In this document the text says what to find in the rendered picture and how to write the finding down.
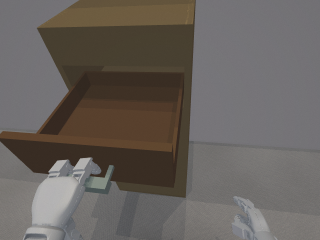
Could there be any handle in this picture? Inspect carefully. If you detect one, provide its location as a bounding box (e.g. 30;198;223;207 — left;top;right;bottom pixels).
67;162;115;195

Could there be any cabinet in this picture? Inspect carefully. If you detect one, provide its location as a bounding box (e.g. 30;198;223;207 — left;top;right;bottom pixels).
37;0;196;198

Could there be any robot right forearm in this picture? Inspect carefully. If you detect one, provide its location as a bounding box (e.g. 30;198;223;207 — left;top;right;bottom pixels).
253;230;278;240

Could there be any robot left forearm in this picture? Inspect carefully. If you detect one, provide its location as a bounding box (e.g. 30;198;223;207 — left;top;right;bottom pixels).
23;225;66;240

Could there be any left robot hand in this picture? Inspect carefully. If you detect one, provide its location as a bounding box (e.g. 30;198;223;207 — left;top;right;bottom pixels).
31;157;102;240

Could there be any right robot hand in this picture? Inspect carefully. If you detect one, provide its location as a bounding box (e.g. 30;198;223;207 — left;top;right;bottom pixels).
231;196;271;240

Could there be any drawer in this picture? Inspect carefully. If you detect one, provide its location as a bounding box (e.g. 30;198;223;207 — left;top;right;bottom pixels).
0;71;185;188

